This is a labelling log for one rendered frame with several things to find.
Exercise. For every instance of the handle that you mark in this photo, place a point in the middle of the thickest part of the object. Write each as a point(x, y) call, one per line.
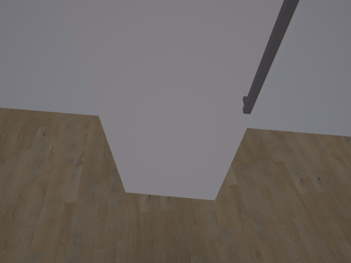
point(284, 17)

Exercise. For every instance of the fridge door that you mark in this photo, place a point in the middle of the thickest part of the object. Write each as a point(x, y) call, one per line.
point(168, 78)

